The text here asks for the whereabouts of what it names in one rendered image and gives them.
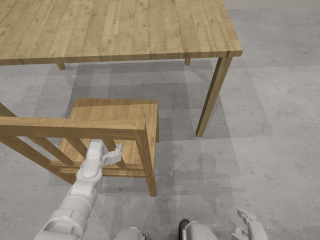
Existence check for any robot right foot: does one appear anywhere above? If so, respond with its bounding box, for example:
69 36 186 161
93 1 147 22
178 219 190 240

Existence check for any right robot thigh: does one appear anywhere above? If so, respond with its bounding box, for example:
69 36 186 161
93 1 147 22
182 223 218 240

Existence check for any left robot hand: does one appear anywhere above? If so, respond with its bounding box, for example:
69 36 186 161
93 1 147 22
85 139 122 166

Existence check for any table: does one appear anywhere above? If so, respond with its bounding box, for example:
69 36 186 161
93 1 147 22
0 0 244 144

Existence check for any robot left upper arm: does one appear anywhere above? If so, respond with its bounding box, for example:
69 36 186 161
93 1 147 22
35 230 83 240

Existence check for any right robot hand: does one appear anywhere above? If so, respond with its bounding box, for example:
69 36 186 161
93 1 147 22
231 208 268 240

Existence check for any robot left forearm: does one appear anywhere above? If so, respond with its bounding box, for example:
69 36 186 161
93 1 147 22
33 159 103 240

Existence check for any chair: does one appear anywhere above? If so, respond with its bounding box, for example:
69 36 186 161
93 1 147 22
0 98 160 197

